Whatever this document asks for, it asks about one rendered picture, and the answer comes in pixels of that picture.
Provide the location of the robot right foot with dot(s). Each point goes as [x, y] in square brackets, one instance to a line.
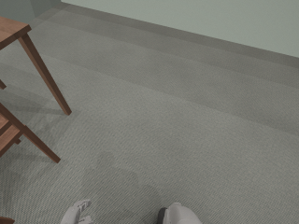
[160, 219]

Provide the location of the left robot hand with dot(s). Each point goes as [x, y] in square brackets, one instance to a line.
[72, 214]

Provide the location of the right robot thigh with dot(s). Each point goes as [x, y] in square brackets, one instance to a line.
[178, 214]

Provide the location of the chair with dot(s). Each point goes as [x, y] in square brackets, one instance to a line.
[11, 129]

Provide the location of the table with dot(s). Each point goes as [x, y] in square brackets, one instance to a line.
[10, 31]

